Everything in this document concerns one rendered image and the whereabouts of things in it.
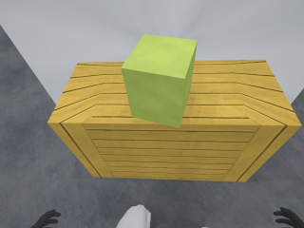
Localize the right robot hand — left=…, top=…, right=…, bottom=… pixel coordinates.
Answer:
left=273, top=207, right=304, bottom=228

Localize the pedestal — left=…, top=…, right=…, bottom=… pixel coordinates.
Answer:
left=47, top=59, right=302, bottom=182

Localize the carton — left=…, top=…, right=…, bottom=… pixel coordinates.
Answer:
left=121, top=34, right=198, bottom=128

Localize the left robot thigh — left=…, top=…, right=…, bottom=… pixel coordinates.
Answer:
left=116, top=206, right=151, bottom=228

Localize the left robot hand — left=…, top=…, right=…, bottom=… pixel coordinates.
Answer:
left=30, top=209, right=61, bottom=228

